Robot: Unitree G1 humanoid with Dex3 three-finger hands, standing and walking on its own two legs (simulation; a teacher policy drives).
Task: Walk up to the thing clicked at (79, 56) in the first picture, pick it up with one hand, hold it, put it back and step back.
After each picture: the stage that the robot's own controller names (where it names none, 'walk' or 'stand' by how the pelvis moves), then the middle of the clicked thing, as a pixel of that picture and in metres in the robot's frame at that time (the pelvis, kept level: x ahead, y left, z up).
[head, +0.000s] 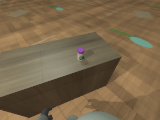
stand; (80, 54) +0.60 +0.13 -0.03
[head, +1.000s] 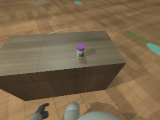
walk; (80, 51) +0.58 +0.14 +0.00
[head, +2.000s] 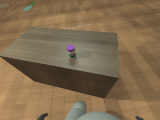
stand; (71, 51) +0.53 +0.25 -0.01
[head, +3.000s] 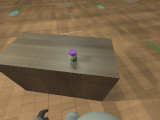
stand; (73, 56) +0.54 +0.18 -0.01
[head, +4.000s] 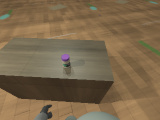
stand; (66, 61) +0.49 +0.23 -0.02
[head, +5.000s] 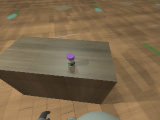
stand; (70, 60) +0.52 +0.20 -0.03
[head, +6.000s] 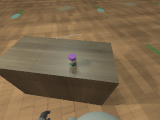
stand; (72, 60) +0.52 +0.19 -0.03
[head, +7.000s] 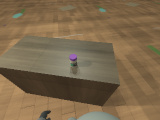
stand; (73, 60) +0.51 +0.18 -0.03
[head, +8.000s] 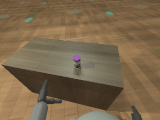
rise first; (77, 62) +0.51 +0.18 -0.03
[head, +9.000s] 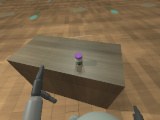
go down; (78, 59) +0.53 +0.17 -0.02
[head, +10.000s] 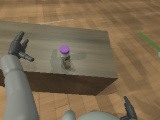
go down; (65, 54) +0.50 +0.17 +0.01
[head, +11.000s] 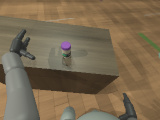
approach; (66, 50) +0.52 +0.16 +0.03
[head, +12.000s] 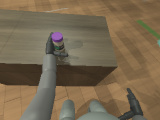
close; (58, 42) +0.54 +0.18 +0.06
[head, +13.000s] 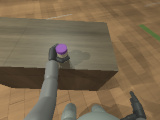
lift; (62, 53) +0.46 +0.17 +0.06
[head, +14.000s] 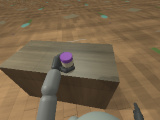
lift; (67, 63) +0.33 +0.15 +0.19
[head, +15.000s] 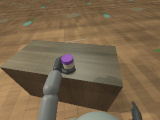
hold; (69, 65) +0.33 +0.16 +0.16
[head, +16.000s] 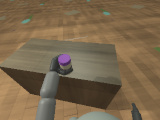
hold; (65, 65) +0.32 +0.17 +0.17
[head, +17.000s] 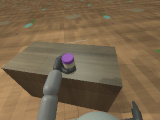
hold; (69, 64) +0.32 +0.15 +0.18
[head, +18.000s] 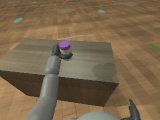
crouch; (66, 51) +0.43 +0.17 +0.18
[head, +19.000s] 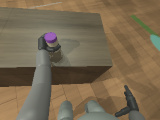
lower; (53, 43) +0.53 +0.19 +0.05
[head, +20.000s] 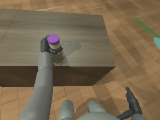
lower; (55, 44) +0.51 +0.18 +0.06
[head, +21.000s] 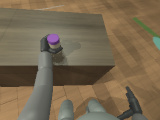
lower; (55, 44) +0.51 +0.18 +0.06
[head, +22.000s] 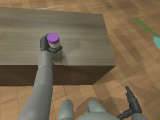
lower; (55, 43) +0.52 +0.18 +0.06
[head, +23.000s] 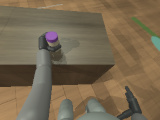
loosen; (53, 42) +0.52 +0.19 +0.07
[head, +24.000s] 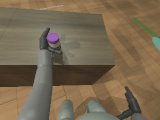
withdraw; (54, 43) +0.52 +0.18 +0.06
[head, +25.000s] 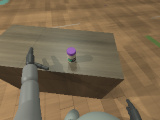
sink last; (71, 55) +0.49 +0.16 +0.02
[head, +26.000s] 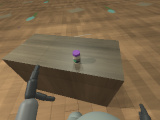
stand; (76, 57) +0.53 +0.18 +0.02
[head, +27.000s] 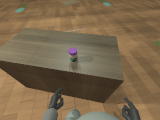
stand; (73, 55) +0.51 +0.18 +0.03
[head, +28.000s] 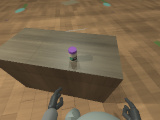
stand; (72, 54) +0.51 +0.18 +0.04
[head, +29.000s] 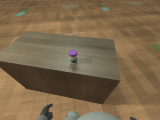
stand; (73, 57) +0.52 +0.18 +0.01
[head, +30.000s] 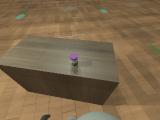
stand; (74, 60) +0.52 +0.18 -0.03
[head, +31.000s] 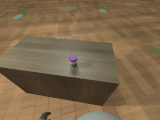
stand; (73, 61) +0.50 +0.18 -0.03
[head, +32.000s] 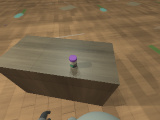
stand; (73, 62) +0.50 +0.18 -0.03
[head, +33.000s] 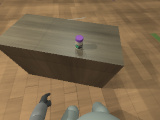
walk; (79, 42) +0.62 +0.14 +0.00
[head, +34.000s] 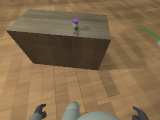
walk; (75, 25) +0.91 +0.26 +0.00
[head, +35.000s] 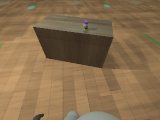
stand; (85, 25) +1.17 +0.16 -0.01
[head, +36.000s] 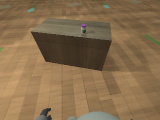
stand; (83, 29) +1.12 +0.17 -0.03
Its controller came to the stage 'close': yes
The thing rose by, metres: 0.21
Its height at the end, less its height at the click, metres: +0.00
